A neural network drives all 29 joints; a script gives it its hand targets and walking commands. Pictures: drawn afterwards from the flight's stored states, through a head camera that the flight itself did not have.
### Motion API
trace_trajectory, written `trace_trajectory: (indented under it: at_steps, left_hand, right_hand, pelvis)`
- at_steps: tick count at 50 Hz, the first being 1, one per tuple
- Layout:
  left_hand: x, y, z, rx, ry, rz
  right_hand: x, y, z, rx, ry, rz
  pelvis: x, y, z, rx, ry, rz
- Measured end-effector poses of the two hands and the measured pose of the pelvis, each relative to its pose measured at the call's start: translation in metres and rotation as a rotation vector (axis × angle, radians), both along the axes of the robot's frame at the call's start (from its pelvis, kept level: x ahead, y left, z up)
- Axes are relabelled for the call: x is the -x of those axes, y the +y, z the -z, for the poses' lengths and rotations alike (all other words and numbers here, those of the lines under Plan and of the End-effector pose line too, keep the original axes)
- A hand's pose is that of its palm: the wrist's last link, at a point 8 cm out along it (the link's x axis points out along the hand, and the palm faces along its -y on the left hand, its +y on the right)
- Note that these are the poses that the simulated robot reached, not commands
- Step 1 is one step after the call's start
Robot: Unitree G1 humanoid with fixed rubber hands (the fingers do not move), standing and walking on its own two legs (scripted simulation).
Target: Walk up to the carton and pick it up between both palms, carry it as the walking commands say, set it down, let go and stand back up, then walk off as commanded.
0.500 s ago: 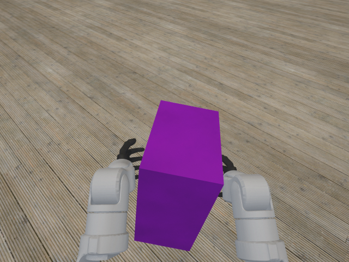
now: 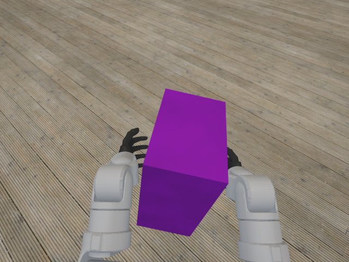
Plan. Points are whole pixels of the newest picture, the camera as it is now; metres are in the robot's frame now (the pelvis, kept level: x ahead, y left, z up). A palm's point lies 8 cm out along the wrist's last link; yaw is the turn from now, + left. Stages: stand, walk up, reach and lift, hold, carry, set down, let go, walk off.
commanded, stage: carry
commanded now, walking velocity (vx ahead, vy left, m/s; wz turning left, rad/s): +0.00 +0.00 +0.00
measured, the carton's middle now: (178, 167) +0.34 +0.01 +0.01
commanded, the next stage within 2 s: none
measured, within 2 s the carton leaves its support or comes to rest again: neither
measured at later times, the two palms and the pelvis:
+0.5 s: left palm (113, 165) +0.29 +0.15 +0.08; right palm (221, 179) +0.28 -0.09 +0.06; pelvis -0.01 +0.02 +0.00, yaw +0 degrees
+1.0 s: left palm (110, 168) +0.30 +0.16 +0.06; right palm (215, 183) +0.28 -0.07 +0.04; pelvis -0.01 +0.04 +0.00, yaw +0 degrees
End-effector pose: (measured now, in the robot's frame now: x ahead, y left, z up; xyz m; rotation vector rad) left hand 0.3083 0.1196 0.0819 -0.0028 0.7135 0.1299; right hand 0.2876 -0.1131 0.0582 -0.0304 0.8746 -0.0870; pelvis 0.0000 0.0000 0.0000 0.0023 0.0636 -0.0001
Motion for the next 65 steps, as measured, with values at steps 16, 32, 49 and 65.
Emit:
trace_trajectory:
  at_steps: [16, 32, 49, 65]
  left_hand:
    - [0.011, 0.017, 0.001, -0.021, 0.005, -0.001]
    - [0.015, 0.034, 0.009, -0.02, -0.011, -0.015]
    - [0.01, 0.039, 0.02, -0.023, -0.026, 0.004]
    - [0.017, 0.047, 0.019, -0.033, -0.035, 0.008]
  right_hand:
    - [0.008, 0.017, 0.002, -0.001, 0.004, -0.017]
    - [0.006, 0.034, 0.008, 0.016, -0.013, -0.04]
    - [0.006, 0.038, 0.02, 0.011, -0.031, -0.023]
    - [0.011, 0.046, 0.02, 0.018, -0.043, -0.033]
  pelvis:
    - [0.005, 0.014, -0.002, 0.004, -0.025, 0.004]
    - [0.006, 0.026, -0.002, 0.007, -0.039, -0.003]
    - [0.007, 0.035, 0.0, 0.012, -0.04, 0.0]
    - [0.009, 0.042, 0.0, 0.015, -0.056, 0.001]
